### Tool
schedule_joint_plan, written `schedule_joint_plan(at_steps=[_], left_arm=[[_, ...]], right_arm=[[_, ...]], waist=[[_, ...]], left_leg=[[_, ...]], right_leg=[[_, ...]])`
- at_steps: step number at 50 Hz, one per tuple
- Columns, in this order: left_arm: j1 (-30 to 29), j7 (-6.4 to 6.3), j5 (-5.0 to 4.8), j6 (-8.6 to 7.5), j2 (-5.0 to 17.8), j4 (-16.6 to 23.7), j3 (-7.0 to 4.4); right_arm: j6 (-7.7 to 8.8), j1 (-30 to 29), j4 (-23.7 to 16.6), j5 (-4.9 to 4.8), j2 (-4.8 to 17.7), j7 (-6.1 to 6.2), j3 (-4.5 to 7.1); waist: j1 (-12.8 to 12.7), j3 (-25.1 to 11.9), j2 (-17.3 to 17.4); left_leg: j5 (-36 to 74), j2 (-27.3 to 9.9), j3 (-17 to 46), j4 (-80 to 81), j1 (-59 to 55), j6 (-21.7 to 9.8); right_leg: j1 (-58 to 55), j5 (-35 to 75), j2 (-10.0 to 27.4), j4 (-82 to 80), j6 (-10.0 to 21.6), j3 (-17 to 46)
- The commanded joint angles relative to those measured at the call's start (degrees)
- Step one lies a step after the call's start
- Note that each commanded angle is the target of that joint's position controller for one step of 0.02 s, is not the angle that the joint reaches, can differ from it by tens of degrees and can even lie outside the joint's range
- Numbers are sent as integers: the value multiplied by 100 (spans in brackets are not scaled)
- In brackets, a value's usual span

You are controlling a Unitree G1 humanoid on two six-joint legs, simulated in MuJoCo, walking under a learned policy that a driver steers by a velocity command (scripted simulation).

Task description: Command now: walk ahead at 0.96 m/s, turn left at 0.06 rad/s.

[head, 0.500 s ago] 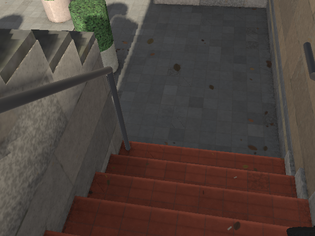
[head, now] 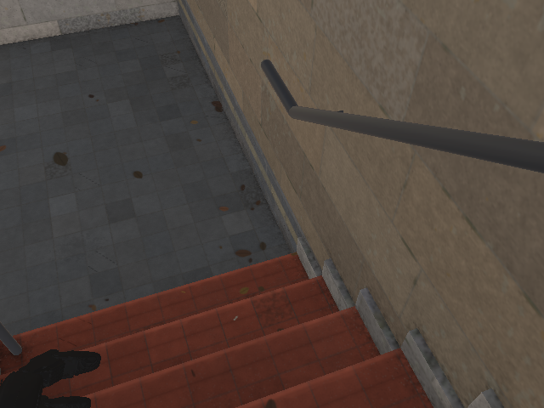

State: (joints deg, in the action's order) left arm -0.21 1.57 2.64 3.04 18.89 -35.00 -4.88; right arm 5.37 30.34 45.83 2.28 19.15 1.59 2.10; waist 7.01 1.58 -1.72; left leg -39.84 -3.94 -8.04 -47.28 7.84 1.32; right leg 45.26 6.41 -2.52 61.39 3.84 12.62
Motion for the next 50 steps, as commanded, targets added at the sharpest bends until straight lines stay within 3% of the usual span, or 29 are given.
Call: schedule_joint_plan(at_steps=[1,4,6,8,9,10,11,13,14,17,20,22,23,25,28,29,30,31,32,33,34,35,36,38,39,41,42,44,50], left_arm=[[-1065,62,-101,-259,411,560,-41],[-517,377,-333,-264,208,159,88],[395,141,-418,-95,493,-431,-19],[2693,-107,-43,-172,749,-1197,-161],[3455,-121,128,-316,955,-1313,-197],[3177,47,266,-457,977,-1412,31],[3130,102,5,-540,870,-1328,-13],[2572,89,-107,-611,606,-1161,-66],[1949,25,-116,-643,525,-1135,-42],[1656,-26,-74,-922,-134,-1152,274],[2159,-8,-11,-990,665,-1324,93],[2460,-85,-172,-1090,-103,-1517,270],[2346,-192,-144,-1155,49,-1482,251],[2104,-285,-59,-1100,273,-1508,221],[2527,-423,-21,-967,81,-1821,175],[2049,-488,7,-926,405,-1807,73],[1817,-491,67,-867,485,-1817,55],[1987,-475,23,-773,541,-1898,17],[2274,-463,-10,-626,494,-1994,-61],[1505,-480,67,-541,200,-1956,-5],[1496,-480,93,-597,-356,-1257,132],[1791,-377,185,-655,-339,-869,226],[1731,-285,260,-763,45,-878,123],[1652,-350,205,-785,-170,-935,165],[969,-382,143,-659,21,-756,153],[1913,-414,78,-473,-164,-1544,173],[1654,-383,-9,-499,156,-1424,51],[355,-256,-13,-538,-44,-833,156],[1370,-144,-288,-548,-14,-752,92]], right_arm=[[155,99,-213,42,916,73,221],[82,-513,-181,-126,741,-16,175],[-111,-258,25,42,565,69,174],[-432,-304,241,109,632,170,294],[-484,-700,301,-34,496,186,335],[-394,-677,5,-234,-196,89,192],[-256,573,55,-298,-170,81,151],[-384,283,271,-20,-62,28,209],[-455,-330,21,74,-108,12,177],[-647,-1296,-164,-43,-159,-124,235],[-781,-1697,-304,124,-230,-141,227],[-672,-2317,-436,29,-299,-189,284],[-560,-2417,-503,27,-173,-298,236],[-504,-2654,-486,-78,-256,-523,228],[-519,-3132,-508,-47,-300,-542,180],[-547,-2419,-355,-70,-325,-447,209],[-571,-1578,-18,-61,-56,-284,290],[-618,-523,366,-87,227,-176,407],[-589,162,646,-89,382,-208,539],[-538,576,832,-106,548,-210,594],[-471,94,906,-183,1007,-216,500],[-393,-35,709,-403,720,-202,371],[-382,149,828,-286,564,-147,367],[-255,-568,668,-89,605,-108,364],[-183,-1089,452,66,213,-70,231],[-227,-1257,444,178,396,-21,293],[-162,-891,625,29,161,-8,295],[-165,-835,586,-173,-45,109,222],[-334,-1167,283,-10,154,-83,190]], waist=[[-176,374,452],[-413,347,509],[-608,574,883],[-1651,-350,673],[-2328,-418,-574],[-1604,-350,-1477],[-825,-1136,-1834],[-648,-857,-1160],[-573,-526,-1622],[-338,734,-674],[-535,225,-982],[-679,488,-766],[-544,372,-81],[-460,479,-50],[-893,1193,-117],[-414,759,-937],[-34,176,-856],[307,-471,-507],[724,-317,682],[1217,508,1658],[135,656,2459],[-245,-318,1470],[-153,-538,291],[-750,-469,681],[-902,-141,7],[-1197,-644,282],[-1050,-418,449],[-790,-128,324],[-891,63,863]], left_leg=[[2740,-1270,2171,920,-338,-1031],[1069,-764,1571,1220,1994,-889],[1947,-576,1390,87,1181,-841],[4307,-256,1330,-3654,916,-804],[853,764,1126,-6767,1814,-740],[-1537,1197,1760,-8021,3933,-751],[-992,763,2199,-7005,4598,-816],[1047,295,1888,-6069,4422,-735],[1399,172,1700,-6039,4544,-672],[3655,-27,1882,-3275,4019,-270],[3807,87,1143,-3419,3984,-438],[6019,61,1906,-2233,5156,-827],[7433,183,1739,-822,4061,-702],[7794,299,1087,-569,2937,-755],[6734,362,129,492,2253,-662],[6907,17,306,210,1741,-834],[6345,68,54,323,848,-1012],[5533,447,-325,361,-555,-1100],[4469,654,112,1993,-1234,-1429],[4835,489,430,2253,-1486,-1828],[9352,49,1349,182,-2126,-1742],[9244,-185,2500,133,-2516,-2110],[6201,-554,3452,540,-2342,-2266],[3170,-1216,5495,1426,-640,-2835],[2769,-903,5182,1752,1270,-2698],[4655,-308,4346,1364,2247,-2325],[4185,-81,4247,625,1574,-2125],[2254,329,4384,523,1963,-2047],[2215,1090,3342,-1096,2900,-1513]], right_leg=[[1038,1316,383,-1141,-107,-184],[-2621,2476,748,-2160,-220,-1049],[-2988,1786,984,-2960,-328,-1021],[-4814,1456,994,-3916,-101,-884],[-5546,1545,1187,-4334,216,-803],[-6123,4262,1446,-1854,-197,-993],[-6698,5398,2164,-1232,-367,-264],[-4990,-29,2396,-2643,98,480],[-4120,-1543,2654,-3009,365,1100],[-1341,-1576,2551,-2862,328,190],[-1845,-1335,2656,-2693,461,70],[-2666,-3097,2305,-2039,-4,-131],[-1964,-4194,2012,-2047,-62,-751],[-1448,-4521,2031,-2015,-16,-1129],[-1805,-3788,1969,-1403,-80,-2093],[-2252,-2596,2281,-692,-35,-1986],[-2493,-521,2179,444,-74,-2357],[-2483,1223,2071,1926,-31,-2624],[-2057,260,1457,4258,31,-2827],[-566,-3735,653,6922,77,-2726],[1565,-5439,425,7260,-133,-2077],[2142,-5190,643,6112,-242,-1459],[2474,-5108,939,4725,-231,-825],[2191,-3624,976,2973,-548,-299],[887,-2434,831,1444,-928,-438],[-967,-1251,540,1599,-991,-992],[-137,130,682,899,-903,-536],[-579,1421,498,-625,-872,-369],[-4024,674,34,-2520,-584,-838]])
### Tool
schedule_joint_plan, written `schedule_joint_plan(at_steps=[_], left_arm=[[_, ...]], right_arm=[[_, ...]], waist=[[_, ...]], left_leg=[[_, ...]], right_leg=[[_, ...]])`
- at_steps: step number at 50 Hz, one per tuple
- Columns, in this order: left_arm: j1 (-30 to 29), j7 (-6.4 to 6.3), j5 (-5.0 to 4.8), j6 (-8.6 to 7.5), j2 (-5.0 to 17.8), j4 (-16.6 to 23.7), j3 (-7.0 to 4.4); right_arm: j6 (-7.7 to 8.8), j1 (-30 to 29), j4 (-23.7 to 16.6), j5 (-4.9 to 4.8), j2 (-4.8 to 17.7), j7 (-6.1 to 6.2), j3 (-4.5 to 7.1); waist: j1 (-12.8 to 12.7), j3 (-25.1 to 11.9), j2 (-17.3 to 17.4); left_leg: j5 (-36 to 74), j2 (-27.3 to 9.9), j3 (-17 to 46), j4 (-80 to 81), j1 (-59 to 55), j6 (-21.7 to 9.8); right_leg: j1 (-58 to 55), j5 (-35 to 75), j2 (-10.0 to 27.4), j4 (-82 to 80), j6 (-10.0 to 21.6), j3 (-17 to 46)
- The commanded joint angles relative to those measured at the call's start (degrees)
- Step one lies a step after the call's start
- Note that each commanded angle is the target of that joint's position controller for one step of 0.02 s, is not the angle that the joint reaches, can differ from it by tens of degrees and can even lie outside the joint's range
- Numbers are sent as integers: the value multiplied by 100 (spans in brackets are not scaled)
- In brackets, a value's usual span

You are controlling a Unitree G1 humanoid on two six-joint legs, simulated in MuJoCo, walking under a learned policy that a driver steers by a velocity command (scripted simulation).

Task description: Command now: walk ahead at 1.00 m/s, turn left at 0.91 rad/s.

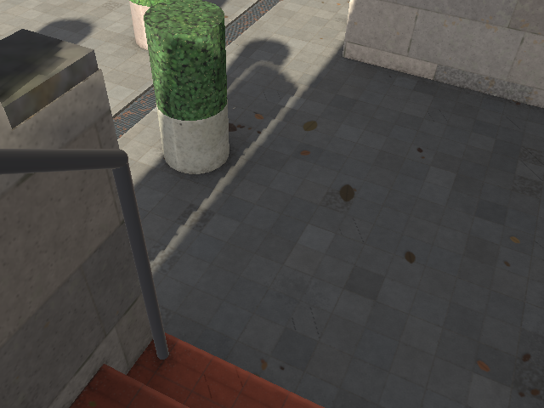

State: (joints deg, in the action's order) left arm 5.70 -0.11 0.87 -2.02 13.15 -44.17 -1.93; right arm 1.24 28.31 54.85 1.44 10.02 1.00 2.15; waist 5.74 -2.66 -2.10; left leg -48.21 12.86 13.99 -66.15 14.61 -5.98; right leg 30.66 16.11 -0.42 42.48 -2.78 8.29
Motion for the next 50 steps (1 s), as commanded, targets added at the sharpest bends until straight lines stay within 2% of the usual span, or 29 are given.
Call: schedule_joint_plan(at_steps=[1,3,4,5,7,8,9,12,14,16,19,24,27,28,29,30,31,32,34,36,38,40,42,44,45,47,48,49,50], left_arm=[[1703,-29,-228,-30,573,-111,-288],[3344,-160,-148,-56,736,-719,-463],[3260,-34,-144,-39,561,-800,-308],[2598,104,172,-41,462,-651,-87],[3058,92,-113,-162,281,-900,-51],[2709,55,-103,-267,363,-871,-36],[2446,23,23,-410,416,-1014,20],[1787,-73,178,-461,732,-679,59],[2251,72,-44,-379,1163,-821,-74],[2919,-146,-287,-367,302,-977,117],[2790,-164,-65,-295,360,-995,81],[3622,-191,208,-53,93,-1531,69],[2992,-116,60,23,680,-1427,-153],[2692,-39,25,-43,517,-1321,-182],[3349,-127,-274,-92,171,-1101,-127],[3393,-295,-320,-97,371,-1115,-132],[3167,-277,-144,-21,440,-1092,-110],[2607,-188,190,72,554,-1021,-182],[1825,-131,380,85,674,-986,-394],[1289,44,297,213,100,-694,-308],[1457,157,339,278,109,-665,-243],[1047,449,21,49,-16,-504,-158],[854,604,-67,97,-182,-421,-54],[967,468,15,316,114,-528,-74],[1622,297,215,400,341,-737,-157],[2403,169,319,464,1043,-904,-358],[3019,156,248,443,1260,-1137,-483],[2885,150,-13,303,1482,-1220,-425],[3086,123,-95,135,1688,-1230,-377]], right_arm=[[68,-1100,-499,176,1042,-9,183],[114,-1486,-504,42,958,120,242],[168,-1828,-659,68,167,67,100],[231,-1006,-1175,-203,-425,12,-140],[186,-1036,-877,181,113,66,-92],[187,-1775,-1095,351,268,66,-104],[197,-2733,-1279,452,391,73,-113],[186,-3332,-1518,271,731,-85,-86],[87,-2511,-1071,199,546,-144,-39],[177,-3842,-1390,134,869,-104,38],[257,-4339,-1565,76,444,-305,-75],[300,-3648,-1452,-339,305,-76,-85],[252,-1257,-711,-36,857,-1,274],[149,-367,-472,54,1060,-10,346],[127,-21,-475,207,1057,-103,268],[220,116,-495,122,908,-197,221],[350,-235,-493,3,1120,-196,379],[403,-637,-641,-73,768,-162,369],[632,-511,-348,27,487,-87,224],[694,-534,-160,-119,587,6,201],[635,-679,-214,-71,999,-4,276],[785,-922,-28,-135,-6,72,-11],[829,-1124,6,-88,525,184,51],[690,-723,207,14,734,190,82],[634,-844,204,45,969,139,81],[334,-207,337,249,1304,213,142],[193,-769,259,326,1280,251,187],[169,-1233,-207,277,705,233,97],[262,-993,-745,317,893,126,60]], waist=[[-1235,427,869],[-2149,411,-254],[-1994,625,-599],[-607,219,-1898],[-670,102,-1249],[-705,662,-1056],[-637,1339,-534],[-333,1419,438],[-336,699,-872],[-856,1197,40],[-1307,716,-23],[-1787,1111,-259],[-557,185,150],[-121,-212,664],[-416,-787,1342],[-282,-1107,1353],[-379,-1225,1589],[-407,-782,980],[-495,692,315],[-722,834,553],[-876,398,862],[-1166,548,395],[-1172,681,589],[-1003,823,562],[-1246,467,802],[-1537,551,226],[-2154,780,-383],[-1629,1275,-1064],[-1210,611,-454]], left_leg=[[4080,-497,1029,-290,1936,-811],[4238,-1,81,-4133,2394,-549],[865,580,64,-6248,3984,-584],[442,91,-366,-6734,5322,-597],[1215,-419,-439,-5734,5991,-583],[1572,-637,-296,-5000,6154,-332],[2297,-860,124,-4365,6330,-127],[4908,-1199,-1327,371,2863,557],[5590,-1211,-1352,-657,1517,548],[7194,-1448,-925,1627,3479,363],[7607,-1061,-1088,2781,2329,402],[6915,-1169,-1106,5163,852,587],[7301,-1909,-708,5410,-2231,479],[7126,-2193,-519,4321,-3752,445],[10516,-3212,-256,2057,-5138,306],[9954,-3579,235,2101,-5593,-89],[7335,-3764,1162,2848,-4681,-865],[4706,-3532,1394,3561,-3274,-1041],[6444,-3104,409,3384,-1295,-447],[6045,-2922,-263,3587,171,-209],[6521,-3147,-373,3018,117,-212],[3260,-1993,-2167,2572,2018,544],[2815,-2044,-2458,2520,2990,599],[4092,-2116,-2661,1484,2449,628],[5907,-2309,-2709,315,1744,711],[7294,-2412,-2474,-2563,859,474],[4017,-1838,-2421,-5481,1942,468],[282,-1293,-2371,-6243,4077,343],[958,-1774,-1630,-4757,5230,343]], right_leg=[[-3200,-83,28,-1151,92,-401],[-4213,523,641,-2643,501,-217],[-4389,1018,1199,-1297,652,471],[-4968,3664,1476,961,223,416],[-4259,492,1612,-385,734,1983],[-3221,-1939,1691,-1278,882,3122],[-2315,-1804,1587,-1102,1163,3300],[721,-1738,728,-1893,1335,2321],[541,-281,1064,-1408,1543,2378],[-1370,-2127,377,-421,1569,2083],[-1577,-2226,7,-168,1583,2132],[-2433,-959,-317,1012,1385,1764],[-1098,-2350,-445,4122,1596,1201],[441,-5417,-808,5616,1474,770],[1782,-6111,-632,6540,1301,522],[2713,-5647,-213,6393,1157,222],[2761,-5226,23,6181,960,-85],[2389,-4656,330,5767,1037,-106],[1855,-3483,589,4112,1067,70],[905,-2408,627,2557,772,-149],[812,-1977,471,2906,891,-556],[-1040,2164,177,105,926,-809],[-2761,2777,-221,259,898,-1536],[-3000,1925,-597,521,975,-2350],[-3190,1302,-621,1006,1292,-2367],[-3374,-978,-422,-1342,1627,-1858],[-4097,-1064,205,-2378,2214,-642],[-4589,2836,382,-624,1930,-486],[-5613,3124,944,-133,2128,623]])
Over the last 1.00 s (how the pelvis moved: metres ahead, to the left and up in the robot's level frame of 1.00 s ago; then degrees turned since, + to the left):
0.61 0.03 -0.42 45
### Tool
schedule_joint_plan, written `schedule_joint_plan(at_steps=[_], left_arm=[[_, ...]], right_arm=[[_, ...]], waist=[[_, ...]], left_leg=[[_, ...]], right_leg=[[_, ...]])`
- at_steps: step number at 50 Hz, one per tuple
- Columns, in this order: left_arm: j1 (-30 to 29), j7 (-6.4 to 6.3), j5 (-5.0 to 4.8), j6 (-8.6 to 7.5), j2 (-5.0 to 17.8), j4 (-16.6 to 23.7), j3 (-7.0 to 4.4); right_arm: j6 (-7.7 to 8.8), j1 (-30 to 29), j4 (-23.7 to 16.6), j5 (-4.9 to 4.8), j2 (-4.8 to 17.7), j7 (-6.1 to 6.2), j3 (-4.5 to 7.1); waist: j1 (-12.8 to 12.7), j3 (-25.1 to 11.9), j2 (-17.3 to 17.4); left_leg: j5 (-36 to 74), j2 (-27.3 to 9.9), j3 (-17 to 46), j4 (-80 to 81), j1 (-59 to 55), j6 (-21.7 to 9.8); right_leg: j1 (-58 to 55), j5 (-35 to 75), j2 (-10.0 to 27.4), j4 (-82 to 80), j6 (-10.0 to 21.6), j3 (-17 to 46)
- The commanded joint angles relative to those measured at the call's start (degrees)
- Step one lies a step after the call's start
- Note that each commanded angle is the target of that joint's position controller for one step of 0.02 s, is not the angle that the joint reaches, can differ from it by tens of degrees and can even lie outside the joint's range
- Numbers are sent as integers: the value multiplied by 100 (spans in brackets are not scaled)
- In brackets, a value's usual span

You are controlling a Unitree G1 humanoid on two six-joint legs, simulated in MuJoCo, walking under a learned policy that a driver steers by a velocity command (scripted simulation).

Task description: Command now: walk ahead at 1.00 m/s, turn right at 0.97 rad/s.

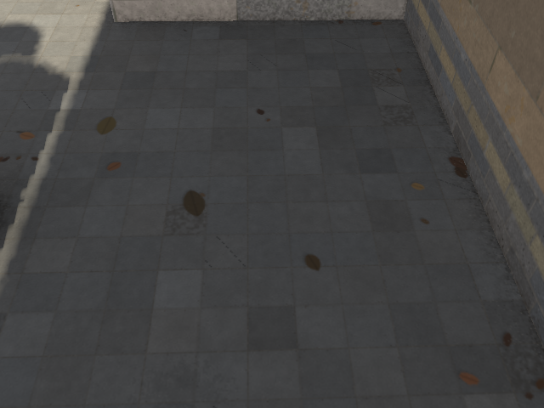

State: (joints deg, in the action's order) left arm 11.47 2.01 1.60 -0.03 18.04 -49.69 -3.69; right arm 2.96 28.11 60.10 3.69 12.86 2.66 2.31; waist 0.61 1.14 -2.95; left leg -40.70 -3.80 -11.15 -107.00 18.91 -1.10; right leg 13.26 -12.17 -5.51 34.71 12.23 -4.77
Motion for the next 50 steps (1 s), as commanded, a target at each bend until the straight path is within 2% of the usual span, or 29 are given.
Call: schedule_joint_plan(at_steps=[1,2,3,4,6,8,10,12,14,15,16,17,18,19,20,22,23,26,29,31,33,35,36,37,38,40,42,47,50], left_arm=[[2232,-97,-156,-109,1148,-626,-237],[1972,-109,-176,-214,880,-506,-127],[1418,-144,-100,-241,1124,-309,-167],[776,-212,-39,-337,669,-21,-16],[659,-296,109,-441,641,-176,-67],[53,-335,-175,-633,243,-82,62],[334,-237,-120,-630,445,-137,19],[906,-214,44,-561,241,-382,64],[851,-262,259,-418,268,-406,67],[751,-265,164,-366,263,-345,57],[599,-254,94,-380,-155,-280,77],[637,-270,-165,-441,-481,-37,148],[1368,-378,-291,-471,-583,155,206],[699,-314,0,-452,-350,278,248],[-305,-219,242,-389,71,363,145],[-710,6,247,-332,-67,439,129],[-865,101,128,-243,-349,583,234],[-1104,69,113,-364,-483,849,338],[-2084,127,30,-427,-391,1101,415],[-2216,76,-22,-363,-246,1191,399],[-1315,-11,-43,-424,-57,990,315],[825,-192,-3,-541,404,389,90],[1529,-277,241,-581,810,247,3],[1426,-293,321,-551,954,254,-45],[1067,-272,136,-529,483,262,-12],[473,-221,91,-639,-102,171,125],[478,-250,-5,-707,-364,13,211],[153,-261,-149,-775,-49,-190,178],[354,-238,-264,-818,168,-332,146]], right_arm=[[204,-707,-1239,164,804,-122,62],[281,-776,-1200,184,804,-133,121],[283,-953,-1354,184,646,-132,65],[220,-1957,-1630,20,1005,-155,153],[188,-1885,-1268,-5,1060,-220,215],[336,-1337,-1022,-73,545,-406,70],[260,-1496,-1093,-255,481,-401,58],[224,-1671,-1247,-398,597,-286,58],[297,-683,-889,-523,832,-226,216],[294,21,-695,-420,1038,-207,340],[238,630,-379,-270,1002,-245,368],[207,976,-315,-70,639,-364,213],[163,790,-341,10,651,-424,223],[194,650,-397,-58,1063,-369,387],[205,231,-504,-157,471,-328,229],[498,-138,-317,-88,218,-187,55],[546,-150,-165,-165,119,-89,-15],[545,-385,-231,-174,337,-97,-16],[426,12,-280,-486,389,-190,-62],[322,300,-195,-387,477,-287,-35],[285,476,-112,-286,705,-321,-7],[300,-49,-294,-354,958,-313,89],[320,38,-485,-343,311,-324,-10],[276,734,-583,-658,5,-278,-21],[223,275,-648,-525,500,-191,95],[147,-317,-819,-338,302,-217,129],[-15,-449,-874,-173,70,-306,142],[-29,-1208,-1273,-206,-149,-451,14],[16,-1110,-1182,-227,163,-402,23]], waist=[[-504,-202,513],[-259,5,961],[-50,-113,28],[144,1087,750],[166,944,603],[483,490,534],[163,506,63],[-135,752,-405],[337,335,-193],[655,107,194],[824,-15,832],[778,-475,1424],[233,-1112,2474],[546,-1124,2599],[652,37,1042],[260,751,771],[-68,1158,431],[-313,674,987],[86,634,828],[89,710,851],[-328,171,747],[-1405,-1101,796],[-1315,-1821,-19],[-739,-2255,-1023],[-801,-1491,-112],[-409,-258,159],[-43,-51,153],[238,23,-397],[260,-228,-392]], left_leg=[[68,-294,1490,181,4884,-110],[625,-247,1593,876,4909,-172],[338,-159,1884,1609,4850,115],[1660,-382,1929,3828,3752,611],[5036,-174,1638,4874,2081,609],[7543,133,1377,6334,-868,333],[6288,427,1347,6815,-944,270],[5765,315,1475,7806,-639,227],[6298,-58,1751,9265,-1102,190],[6133,18,1556,9435,-1891,132],[6020,-473,2047,8872,-3065,-134],[6385,-788,1877,6525,-4415,258],[5075,-1564,3328,6743,-4664,-52],[-89,-2290,5056,8260,-4246,-955],[-1529,-1782,4957,9316,-2534,-766],[875,-1577,4531,8866,-939,-507],[1461,-1266,3611,9049,262,-496],[4361,-912,2587,9164,648,-525],[5275,-659,2153,9773,460,-753],[6497,-739,2120,9845,-685,-878],[8615,-605,1894,8707,-1570,-866],[7780,-373,1734,6158,-674,-754],[4001,114,1531,4270,295,-728],[1356,721,1487,2402,1714,-558],[1693,440,1549,2430,2418,-597],[1754,225,1541,3108,2423,-435],[1785,186,1555,3928,1910,-220],[3462,494,928,6770,482,-49],[4768,717,780,7444,-839,-138]], right_leg=[[-3642,3785,1728,427,1069,3114],[-2900,2634,1608,331,949,3067],[-1734,149,2312,-372,1712,4867],[523,221,2157,-1196,1609,4772],[1509,855,1205,-268,1014,3554],[3140,-448,198,372,345,2456],[2390,-56,92,1049,287,2580],[1464,-131,28,1772,199,2740],[431,318,-11,3409,259,2835],[579,1274,-31,4855,196,2535],[1998,-1506,-524,6929,54,2099],[3826,-3013,-484,8111,55,1811],[4664,-2576,-88,8898,-54,1197],[5610,-1898,197,8255,-45,955],[5303,-1392,471,7428,-133,962],[4595,-88,676,5954,-355,1871],[3853,220,655,4484,-647,1898],[2640,1223,466,2697,-799,1172],[1517,1277,480,1058,-842,10],[1448,770,408,377,-773,120],[560,424,57,-161,-595,70],[-2171,409,520,-516,-434,623],[-3281,-401,1921,-555,-269,2101],[-3946,534,3164,-1117,419,4547],[-3394,1298,2880,-1218,517,3910],[-2001,3661,2357,-1353,322,2327],[-1247,4270,2085,-1669,67,1671],[-70,4502,1260,-2029,-370,225],[217,3924,1290,-1658,-525,292]])
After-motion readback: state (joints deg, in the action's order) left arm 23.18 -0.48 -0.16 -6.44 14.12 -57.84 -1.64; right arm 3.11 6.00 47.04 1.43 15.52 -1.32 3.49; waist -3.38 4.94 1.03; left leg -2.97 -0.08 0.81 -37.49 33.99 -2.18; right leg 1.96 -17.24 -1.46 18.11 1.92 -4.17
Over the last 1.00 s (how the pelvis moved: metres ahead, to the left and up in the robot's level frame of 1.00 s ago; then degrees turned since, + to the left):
0.70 -0.13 -0.47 -33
